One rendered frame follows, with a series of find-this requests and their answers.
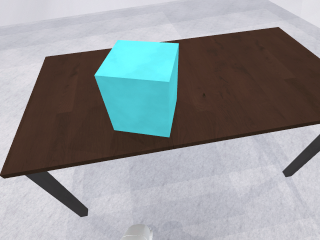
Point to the robot left thigh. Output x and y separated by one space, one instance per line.
138 232

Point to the carton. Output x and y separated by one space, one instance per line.
138 83

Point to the table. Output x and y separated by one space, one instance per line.
229 86

